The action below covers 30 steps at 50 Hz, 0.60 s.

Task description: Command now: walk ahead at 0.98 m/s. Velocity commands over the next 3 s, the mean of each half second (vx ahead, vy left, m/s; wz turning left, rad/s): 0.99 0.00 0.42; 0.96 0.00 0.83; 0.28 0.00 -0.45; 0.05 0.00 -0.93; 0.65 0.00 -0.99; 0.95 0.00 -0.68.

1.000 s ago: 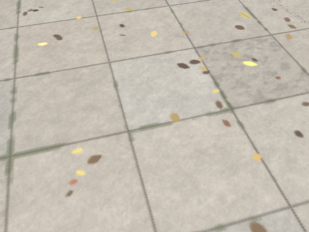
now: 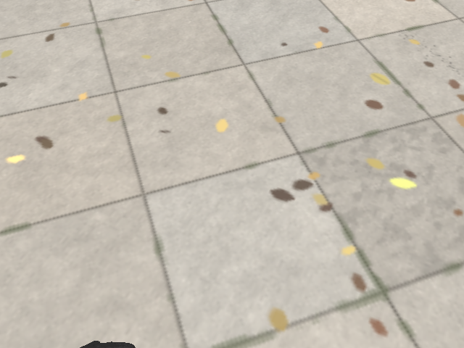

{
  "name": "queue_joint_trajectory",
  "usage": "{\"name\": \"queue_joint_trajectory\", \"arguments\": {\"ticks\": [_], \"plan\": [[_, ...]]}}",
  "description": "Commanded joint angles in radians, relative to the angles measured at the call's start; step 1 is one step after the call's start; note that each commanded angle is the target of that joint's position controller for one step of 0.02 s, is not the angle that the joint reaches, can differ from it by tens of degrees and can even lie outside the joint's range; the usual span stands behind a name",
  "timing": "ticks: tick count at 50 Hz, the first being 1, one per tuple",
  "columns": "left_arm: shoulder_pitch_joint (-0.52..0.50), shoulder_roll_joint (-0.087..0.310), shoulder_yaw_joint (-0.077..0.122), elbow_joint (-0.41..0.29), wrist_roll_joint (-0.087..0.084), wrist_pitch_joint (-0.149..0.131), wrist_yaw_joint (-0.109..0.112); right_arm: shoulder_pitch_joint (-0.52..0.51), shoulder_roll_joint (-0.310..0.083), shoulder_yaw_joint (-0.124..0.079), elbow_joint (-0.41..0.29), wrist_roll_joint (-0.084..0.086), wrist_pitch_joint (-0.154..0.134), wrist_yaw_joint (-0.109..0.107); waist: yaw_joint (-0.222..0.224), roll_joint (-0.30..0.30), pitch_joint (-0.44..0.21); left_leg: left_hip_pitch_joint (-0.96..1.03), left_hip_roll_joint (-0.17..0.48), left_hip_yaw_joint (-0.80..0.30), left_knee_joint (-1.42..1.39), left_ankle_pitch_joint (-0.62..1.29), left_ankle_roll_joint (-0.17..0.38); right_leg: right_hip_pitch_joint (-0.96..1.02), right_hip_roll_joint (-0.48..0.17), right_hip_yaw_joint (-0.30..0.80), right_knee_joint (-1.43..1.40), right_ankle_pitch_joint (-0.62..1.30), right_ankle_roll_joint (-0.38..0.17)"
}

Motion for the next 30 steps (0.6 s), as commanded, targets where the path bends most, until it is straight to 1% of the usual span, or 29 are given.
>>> {"name": "queue_joint_trajectory", "arguments": {"ticks": [1,2,3,4,5,6,7,8,9,10,11,12,13,14,15,16,17,19,20,21,23,24,25,26,27,28,29,30], "plan": [[-0.126,0.034,-0.009,-0.079,-0.014,-0.01,-0.002,-0.019,-0.142,-0.012,-0.056,0.007,-0.027,-0.014,0.035,0.045,0.162,-0.199,0.253,-0.067,-0.167,0.685,0.055,0.224,0.069,-0.07,-0.18,0.102,-0.025],[-0.13,0.051,-0.005,-0.082,-0.012,-0.01,0.004,-0.007,-0.157,-0.011,-0.053,0.002,-0.024,-0.017,0.038,0.05,0.133,-0.1,0.261,-0.051,-0.119,0.881,0.046,0.239,0.106,-0.092,-0.215,0.069,-0.039],[-0.114,0.069,0.0,-0.08,-0.011,-0.011,0.011,0.001,-0.178,-0.013,-0.049,-0.006,-0.017,-0.023,0.05,0.079,0.095,-0.017,0.272,-0.041,-0.044,1.087,0.035,0.267,0.147,-0.109,-0.226,0.006,-0.049],[-0.065,0.091,0.008,-0.072,-0.01,-0.01,0.019,0.001,-0.203,-0.017,-0.044,-0.018,-0.007,-0.033,0.085,0.117,0.041,0.047,0.292,-0.04,0.064,1.266,0.027,0.321,0.183,-0.108,-0.231,-0.074,-0.061],[0.06,0.124,0.022,-0.042,-0.011,-0.011,0.03,-0.008,-0.229,-0.024,-0.039,-0.033,0.008,-0.044,0.15,0.145,-0.033,0.073,0.31,-0.042,0.236,1.364,0.024,0.438,0.208,-0.088,-0.235,-0.145,-0.077],[0.247,0.161,0.042,0.013,-0.011,-0.01,0.047,-0.033,-0.243,-0.028,-0.04,-0.043,0.023,-0.051,0.234,0.156,-0.126,0.029,0.316,-0.052,0.477,1.333,0.031,0.633,0.206,-0.052,-0.257,-0.205,-0.094],[0.436,0.207,0.064,0.062,0.005,-0.009,0.066,-0.08,-0.226,-0.027,-0.057,-0.045,0.028,-0.05,0.321,0.138,-0.209,-0.157,0.283,-0.052,0.761,1.089,0.043,0.887,0.116,0.035,-0.256,-0.3,-0.113],[0.513,0.293,0.086,0.07,0.04,-0.009,0.08,-0.036,-0.072,0.003,-0.101,-0.026,0.021,-0.03,0.256,-0.089,-0.318,-0.502,0.152,-0.051,1.153,0.288,0.046,1.159,-0.178,0.391,-0.247,-0.58,-0.147],[0.461,0.268,0.09,0.067,0.04,-0.011,0.057,0.053,-0.066,0.004,-0.116,0.042,0.008,-0.022,0.172,-0.229,-0.414,-0.771,0.05,-0.162,1.384,-0.136,0.048,1.27,-0.323,0.884,-0.463,-0.769,-0.228],[0.352,0.184,0.08,0.064,0.024,-0.018,0.046,-0.094,-0.142,-0.01,-0.137,0.031,0.01,-0.035,0.16,-0.064,-0.225,-0.845,0.142,-0.176,1.344,0.01,0.072,1.104,-0.251,0.726,-0.531,-0.815,-0.169],[0.298,0.122,0.066,0.068,0.016,-0.031,0.041,-0.167,-0.142,-0.012,-0.151,0.024,0.012,-0.028,0.143,0.016,-0.108,-0.822,0.172,-0.169,1.281,0.08,0.071,0.929,-0.231,0.573,-0.566,-0.683,-0.141],[0.272,0.092,0.059,0.08,0.022,-0.04,0.04,-0.186,-0.116,-0.009,-0.148,0.012,0.023,-0.02,0.107,0.071,-0.037,-0.782,0.206,-0.172,1.234,0.096,0.069,0.803,-0.197,0.457,-0.596,-0.559,-0.106],[0.281,0.063,0.048,0.101,0.017,-0.047,0.045,-0.181,-0.09,-0.007,-0.152,-0.01,0.041,-0.008,0.074,0.057,0.003,-0.75,0.226,-0.175,1.21,0.105,0.061,0.715,-0.156,0.345,-0.615,-0.477,-0.07],[0.296,0.052,0.043,0.122,0.007,-0.054,0.047,-0.168,-0.063,-0.004,-0.161,-0.023,0.06,0.005,0.048,0.011,0.021,-0.732,0.243,-0.17,1.192,0.106,0.049,0.661,-0.142,0.268,-0.632,-0.44,-0.047],[0.309,0.05,0.043,0.138,-0.008,-0.062,0.046,-0.195,-0.052,-0.004,-0.179,-0.025,0.075,0.012,0.037,0.0,0.043,-0.757,0.259,-0.163,1.183,0.117,0.042,0.646,-0.123,0.199,-0.642,-0.379,-0.021],[0.318,0.057,0.043,0.149,-0.02,-0.069,0.044,-0.238,-0.045,-0.004,-0.201,-0.026,0.086,0.018,0.031,-0.007,0.068,-0.801,0.268,-0.147,1.172,0.14,0.034,0.633,-0.109,0.126,-0.654,-0.31,0.004],[0.32,0.061,0.043,0.15,-0.022,-0.074,0.042,-0.29,-0.047,-0.003,-0.225,-0.024,0.092,0.024,0.033,-0.002,0.085,-0.826,0.266,-0.121,1.146,0.184,0.027,0.616,-0.086,0.048,-0.67,-0.232,0.032],[0.329,0.062,0.038,0.153,-0.013,-0.083,0.036,-0.389,-0.041,0.005,-0.27,-0.013,0.093,0.032,0.042,-0.02,0.122,-0.827,0.242,-0.057,1.025,0.304,0.028,0.578,-0.023,-0.093,-0.688,-0.025,0.072],[0.338,0.064,0.036,0.154,-0.01,-0.084,0.037,-0.412,-0.046,0.004,-0.273,-0.005,0.095,0.034,0.048,-0.017,0.117,-0.827,0.217,-0.025,0.982,0.355,0.033,0.597,0.007,-0.146,-0.681,0.087,0.084],[0.364,0.08,0.033,0.157,-0.013,-0.09,0.038,-0.451,-0.041,0.01,-0.301,-0.007,0.091,0.038,0.047,-0.033,0.136,-0.822,0.217,0.007,0.899,0.393,0.041,0.606,-0.012,-0.172,-0.669,0.228,0.09],[0.403,0.09,0.027,0.171,-0.02,-0.086,0.056,-0.541,-0.058,0.015,-0.331,-0.014,0.082,0.044,0.062,-0.007,0.171,-0.798,0.18,0.089,0.716,0.43,0.058,0.672,-0.005,-0.222,-0.676,0.384,0.105],[0.415,0.112,0.027,0.167,-0.021,-0.083,0.069,-0.553,-0.072,0.014,-0.333,-0.017,0.078,0.048,0.061,-0.008,0.153,-0.753,0.143,0.126,0.642,0.446,0.071,0.724,-0.013,-0.233,-0.656,0.524,0.111],[0.432,0.14,0.029,0.163,-0.02,-0.078,0.086,-0.539,-0.092,0.011,-0.328,-0.02,0.077,0.053,0.049,-0.032,0.118,-0.703,0.1,0.16,0.6,0.448,0.083,0.789,-0.029,-0.243,-0.596,0.734,0.119],[0.426,0.179,0.036,0.152,-0.02,-0.069,0.104,-0.494,-0.111,0.005,-0.315,-0.019,0.078,0.055,0.014,-0.064,0.074,-0.635,0.067,0.173,0.575,0.433,0.094,0.835,-0.051,-0.249,-0.514,0.886,0.12],[0.399,0.218,0.047,0.137,-0.018,-0.056,0.118,-0.408,-0.142,-0.005,-0.293,-0.016,0.081,0.052,-0.043,-0.097,0.018,-0.534,0.038,0.168,0.564,0.387,0.106,0.856,-0.079,-0.241,-0.402,0.998,0.12],[0.349,0.25,0.059,0.116,-0.012,-0.04,0.125,-0.246,-0.187,-0.026,-0.251,-0.016,0.085,0.045,-0.133,-0.116,-0.065,-0.368,0.012,0.148,0.573,0.331,0.127,0.839,-0.1,-0.224,-0.209,1.064,0.11],[0.275,0.266,0.068,0.088,-0.001,-0.022,0.124,-0.019,-0.237,-0.054,-0.183,-0.016,0.091,0.03,-0.237,-0.116,-0.156,-0.156,0.013,0.088,0.569,0.256,0.164,0.761,-0.114,-0.192,0.067,1.022,0.091],[0.215,0.265,0.078,0.075,0.001,-0.008,0.108,0.1,-0.273,-0.083,-0.144,-0.003,0.093,0.009,-0.292,-0.025,-0.172,0.001,0.057,-0.018,0.469,0.197,0.217,0.613,-0.022,-0.193,0.48,0.519,0.072]]}}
